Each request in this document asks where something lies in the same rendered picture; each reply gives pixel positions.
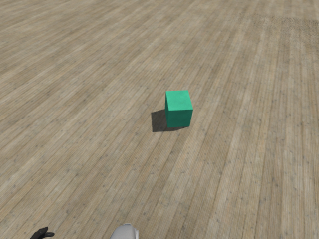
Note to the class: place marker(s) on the left robot hand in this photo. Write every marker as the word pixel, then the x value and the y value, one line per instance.
pixel 42 233

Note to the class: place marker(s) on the left robot thigh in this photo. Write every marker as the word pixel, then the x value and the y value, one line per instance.
pixel 125 232

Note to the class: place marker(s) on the carton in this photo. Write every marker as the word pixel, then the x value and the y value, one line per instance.
pixel 178 108

